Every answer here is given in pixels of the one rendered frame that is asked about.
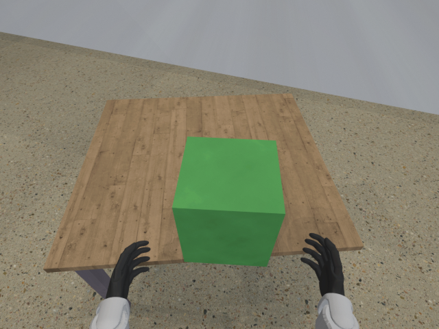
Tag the left robot hand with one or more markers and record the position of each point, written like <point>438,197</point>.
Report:
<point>123,273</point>

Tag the right robot forearm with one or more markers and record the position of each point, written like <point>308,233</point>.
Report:
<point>335,311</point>

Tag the carton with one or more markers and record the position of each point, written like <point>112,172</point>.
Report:
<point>228,205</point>

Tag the left robot forearm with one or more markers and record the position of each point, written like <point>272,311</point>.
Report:
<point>112,313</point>

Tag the right robot hand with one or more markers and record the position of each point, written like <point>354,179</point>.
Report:
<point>329,267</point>

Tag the table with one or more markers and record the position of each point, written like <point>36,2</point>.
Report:
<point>125,189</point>

